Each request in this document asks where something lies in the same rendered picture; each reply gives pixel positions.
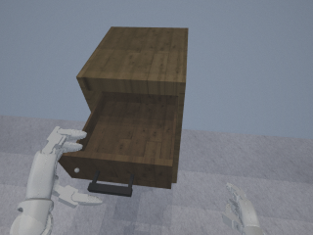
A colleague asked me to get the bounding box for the drawer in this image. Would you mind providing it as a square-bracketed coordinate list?
[58, 91, 179, 189]

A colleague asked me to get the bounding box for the robot right forearm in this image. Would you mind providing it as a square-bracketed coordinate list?
[242, 225, 266, 235]

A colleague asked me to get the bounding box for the handle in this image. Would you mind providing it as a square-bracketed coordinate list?
[87, 170, 135, 198]

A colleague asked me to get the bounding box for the cabinet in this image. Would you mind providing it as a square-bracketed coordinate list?
[76, 26, 189, 183]

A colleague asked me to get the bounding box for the robot left forearm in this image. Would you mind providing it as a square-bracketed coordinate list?
[10, 198, 55, 235]

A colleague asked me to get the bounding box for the robot left hand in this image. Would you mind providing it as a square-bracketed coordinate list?
[25, 126, 103, 209]

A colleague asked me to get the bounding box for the robot right hand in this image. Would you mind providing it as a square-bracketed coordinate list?
[222, 182, 260, 233]

